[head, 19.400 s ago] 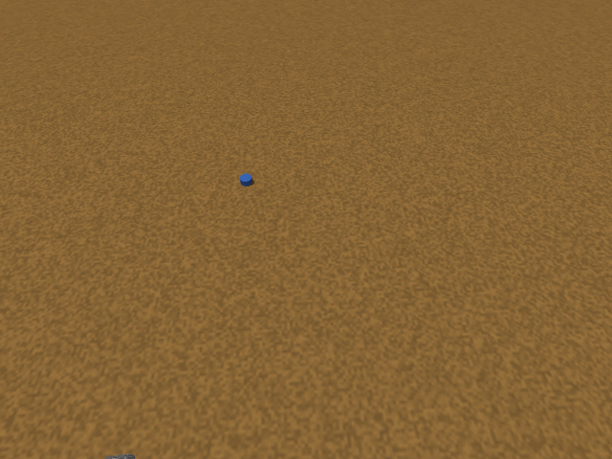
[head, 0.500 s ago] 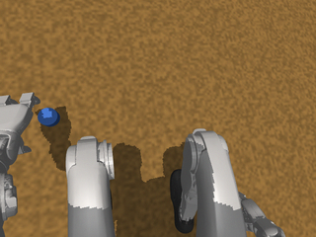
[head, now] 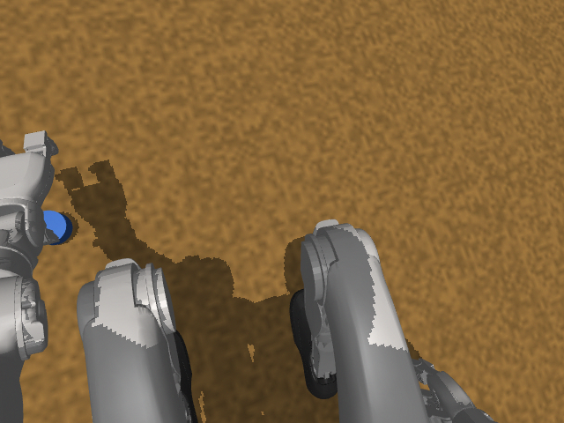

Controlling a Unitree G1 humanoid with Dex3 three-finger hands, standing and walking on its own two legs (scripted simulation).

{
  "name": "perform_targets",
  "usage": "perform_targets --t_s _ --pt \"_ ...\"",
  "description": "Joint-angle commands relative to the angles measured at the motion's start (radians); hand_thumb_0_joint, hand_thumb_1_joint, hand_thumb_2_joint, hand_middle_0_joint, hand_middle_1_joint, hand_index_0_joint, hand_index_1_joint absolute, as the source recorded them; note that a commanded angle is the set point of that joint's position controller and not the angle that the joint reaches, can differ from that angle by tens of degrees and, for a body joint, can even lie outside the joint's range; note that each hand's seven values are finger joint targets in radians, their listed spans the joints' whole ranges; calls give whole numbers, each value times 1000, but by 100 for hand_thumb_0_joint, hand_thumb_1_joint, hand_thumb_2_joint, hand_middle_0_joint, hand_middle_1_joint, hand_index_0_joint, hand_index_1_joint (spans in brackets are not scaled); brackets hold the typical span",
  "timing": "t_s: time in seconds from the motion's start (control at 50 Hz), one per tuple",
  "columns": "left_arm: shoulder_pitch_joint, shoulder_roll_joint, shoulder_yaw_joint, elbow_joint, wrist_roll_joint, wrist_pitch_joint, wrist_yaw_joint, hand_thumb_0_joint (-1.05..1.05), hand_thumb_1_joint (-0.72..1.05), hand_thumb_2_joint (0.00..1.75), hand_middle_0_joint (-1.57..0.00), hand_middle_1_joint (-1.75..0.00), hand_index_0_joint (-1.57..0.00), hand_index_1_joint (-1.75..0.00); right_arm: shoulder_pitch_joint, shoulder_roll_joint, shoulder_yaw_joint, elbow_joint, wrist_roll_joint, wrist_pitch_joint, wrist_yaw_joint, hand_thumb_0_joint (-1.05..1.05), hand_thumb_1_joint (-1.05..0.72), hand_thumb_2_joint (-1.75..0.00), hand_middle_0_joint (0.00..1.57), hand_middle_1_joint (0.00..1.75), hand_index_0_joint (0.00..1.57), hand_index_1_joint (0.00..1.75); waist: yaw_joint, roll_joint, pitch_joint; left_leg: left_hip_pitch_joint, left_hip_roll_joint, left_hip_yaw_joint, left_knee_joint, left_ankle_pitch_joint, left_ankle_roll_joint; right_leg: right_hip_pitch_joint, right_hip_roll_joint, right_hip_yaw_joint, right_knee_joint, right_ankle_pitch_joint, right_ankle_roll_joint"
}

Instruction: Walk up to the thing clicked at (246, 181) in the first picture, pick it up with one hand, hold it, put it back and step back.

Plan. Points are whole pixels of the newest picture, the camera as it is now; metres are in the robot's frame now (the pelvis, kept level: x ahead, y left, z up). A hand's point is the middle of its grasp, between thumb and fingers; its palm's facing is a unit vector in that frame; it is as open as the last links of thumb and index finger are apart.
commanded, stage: approach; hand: left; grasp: from above
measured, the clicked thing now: (51, 228) +0.40 +0.32 -0.30
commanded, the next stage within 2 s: close in in 0.04 s
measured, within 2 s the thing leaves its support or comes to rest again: neither
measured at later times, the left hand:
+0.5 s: hand (33, 240) +0.37 +0.32 -0.22, palm faces -0.43 -0.13 -0.89, open 14.3 cm
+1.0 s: hand (48, 236) +0.38 +0.31 -0.26, palm faces -0.51 -0.17 -0.84, open 14.3 cm
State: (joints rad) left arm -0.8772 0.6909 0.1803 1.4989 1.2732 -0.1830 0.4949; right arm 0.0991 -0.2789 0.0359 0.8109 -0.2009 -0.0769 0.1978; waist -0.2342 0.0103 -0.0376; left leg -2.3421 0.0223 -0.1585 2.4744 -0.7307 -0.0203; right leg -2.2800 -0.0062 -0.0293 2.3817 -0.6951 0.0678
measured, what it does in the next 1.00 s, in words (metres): stands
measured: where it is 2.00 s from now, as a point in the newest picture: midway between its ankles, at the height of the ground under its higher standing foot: (249, 382)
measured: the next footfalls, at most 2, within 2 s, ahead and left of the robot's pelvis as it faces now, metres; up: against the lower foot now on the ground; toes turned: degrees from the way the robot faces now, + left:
none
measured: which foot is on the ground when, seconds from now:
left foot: down 0.00-1.00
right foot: down 0.00-1.00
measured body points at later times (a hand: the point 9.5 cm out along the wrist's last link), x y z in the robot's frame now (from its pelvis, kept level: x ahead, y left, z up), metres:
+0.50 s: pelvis +0.00 +0.01 -0.02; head +0.21 +0.11 +0.36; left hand +0.39 +0.32 -0.17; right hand +0.12 -0.27 -0.11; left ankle +0.06 +0.13 -0.28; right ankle +0.10 -0.14 -0.28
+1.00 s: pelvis +0.00 +0.00 -0.03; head +0.26 +0.10 +0.33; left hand +0.40 +0.32 -0.21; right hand +0.04 -0.26 -0.12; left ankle +0.06 +0.13 -0.28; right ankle +0.10 -0.14 -0.28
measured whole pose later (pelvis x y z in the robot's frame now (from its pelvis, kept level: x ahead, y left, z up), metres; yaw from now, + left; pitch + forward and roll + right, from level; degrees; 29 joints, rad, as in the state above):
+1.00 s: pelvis +0.00 +0.00 -0.03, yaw -3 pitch +28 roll -11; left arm -0.81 0.86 0.22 1.66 1.33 -0.39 0.63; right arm 0.07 -0.28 0.14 0.85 -0.33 -0.15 0.28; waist -0.26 -0.08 0.08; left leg -2.36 0.01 -0.23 2.61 -0.77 -0.03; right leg -2.27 0.02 -0.07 2.47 -0.70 0.08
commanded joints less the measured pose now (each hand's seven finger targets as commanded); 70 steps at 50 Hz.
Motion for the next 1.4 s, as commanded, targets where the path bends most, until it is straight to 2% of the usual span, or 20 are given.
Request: perform_targets --t_s 0.0,0.12,0.14,0.22,0.34,0.44,0.54,0.58,0.62,0.68,0.74,0.82,0.9,0.96,1.04,1.14,1.26,1.28,1.32,1.38 --pt "-53 323 43 -121 -58 -21 -46 0 -59 102 -6 -102 -6 -102 146 -243 -78 -43 16 5 -10 0 -90 -90 20 30 20 30 86 133 -671 414 -48 148 -246 260 65 466 31 -97 -223 289 -78" --pt "-93 332 70 -238 -47 -182 -59 0 -57 101 -7 -103 -7 -103 165 -263 -106 -51 1 24 -19 0 -90 -90 20 30 20 30 58 141 -649 409 -47 133 -214 193 52 417 31 -99 -241 203 -93" --pt "-149 263 7 -298 -43 -212 -54 0 -58 101 -6 -101 -6 -101 162 -245 -106 -48 -1 22 -19 0 -90 -90 20 30 20 30 49 166 -641 437 -44 128 -219 170 46 379 31 -97 -248 175 -97" --pt "-178 253 -14 -199 -2 -269 22 0 -56 100 -7 -100 -7 -100 150 -252 -100 -12 -7 21 -36 0 -90 -89 20 30 20 30 21 182 -571 464 -36 107 -230 104 42 267 35 -117 -241 93 -96" --pt "-205 265 -14 -64 98 -236 175 0 -56 102 -7 -98 -6 -99 107 -262 -87 38 -50 -6 -32 0 -89 -89 20 30 20 30 19 261 -589 559 -35 103 -237 181 37 208 37 -151 -172 159 -79" --pt "-253 274 -16 70 127 -140 246 0 -57 103 -6 -97 -4 -98 66 -269 -61 48 -81 -35 -4 0 -89 -90 20 30 20 30 -18 292 -563 542 -36 104 -230 197 34 189 42 -172 -144 191 -69" --pt "-258 327 -3 107 108 -68 250 0 -55 100 -5 -98 -5 -99 51 -287 -35 28 -96 -68 30 0 -89 -90 20 30 20 30 -25 332 -559 531 -33 101 -212 199 36 202 40 -180 -116 210 -62" --pt "-211 404 76 104 85 -54 247 0 -55 100 -5 -99 -5 -100 55 -301 -34 17 -99 -71 41 0 -89 -90 20 30 20 30 -2 321 -578 501 -33 100 -206 209 40 243 43 -177 -121 227 -65" --pt "-160 404 101 140 71 -42 224 0 -54 99 -5 -99 -5 -100 72 -294 -37 6 -95 -68 49 0 -89 -90 20 30 20 30 4 322 -566 491 -35 99 -207 223 36 252 42 -178 -105 237 -67" --pt "-176 366 66 120 45 -53 171 0 -55 99 -5 -99 -5 -99 77 -283 -26 -8 -101 -78 61 0 -89 -90 20 30 20 30 -33 306 -558 468 -34 98 -167 223 45 284 45 -174 -107 259 -65" --pt "-135 414 102 100 15 -89 142 0 -54 99 -5 -99 -5 -99 100 -282 -15 -8 -97 -76 58 0 -89 -90 20 30 20 30 -15 269 -569 434 -35 91 -169 206 46 326 48 -173 -126 246 -71" --pt "-158 386 57 64 12 -158 113 0 -56 101 -6 -98 -4 -99 125 -281 8 2 -111 -73 63 0 -89 -90 20 30 20 30 -51 255 -585 461 -28 85 -130 247 42 369 53 -177 -120 291 -63" --pt "-137 423 79 50 31 -221 158 0 -56 101 -6 -97 -4 -98 126 -312 9 13 -121 -72 62 0 -89 -90 20 30 20 30 -37 279 -581 479 -20 79 -132 255 35 373 63 -185 -119 289 -69" --pt "-137 382 36 65 57 -232 210 0 -55 101 -6 -96 -4 -97 99 -310 23 21 -139 -79 67 0 -88 -90 20 30 20 30 -43 286 -549 475 -18 73 -131 237 33 347 70 -193 -118 264 -70" --pt "-136 397 25 102 99 -189 297 0 -55 101 -6 -95 -4 -96 87 -328 30 32 -154 -94 73 0 -88 -90 20 30 20 30 -44 279 -525 473 -17 73 -139 216 29 320 79 -198 -118 239 -74" --pt "-162 359 -9 146 85 -95 354 0 -55 101 -6 -95 -4 -96 39 -330 24 48 -150 -124 86 0 -88 -90 20 30 20 30 -52 297 -477 441 -16 66 -145 181 30 267 78 -203 -116 208 -78" --pt "-189 414 36 176 46 -32 314 0 -53 97 -5 -100 -5 -99 35 -351 22 26 -138 -158 107 0 -89 -90 20 30 20 30 -60 316 -476 446 -11 62 -144 181 31 290 69 -202 -112 226 -73" --pt "-214 374 9 183 33 -31 293 0 -53 96 -5 -100 -6 -100 20 -341 26 12 -133 -167 111 0 -89 -90 20 30 20 30 -70 312 -449 431 -16 60 -143 162 30 268 62 -204 -106 211 -74" --pt "-177 411 52 199 17 -35 264 0 -52 94 -5 -101 -6 -100 49 -337 32 14 -133 -172 115 0 -89 -90 20 30 20 30 -70 310 -457 446 -15 53 -145 181 33 298 61 -211 -104 228 -66" --pt "-177 410 46 195 0 -63 218 0 -51 94 -5 -103 -6 -102 50 -336 38 8 -129 -173 112 0 -89 -90 20 30 20 30 -77 311 -472 446 -16 49 -146 193 36 328 61 -212 -112 247 -66"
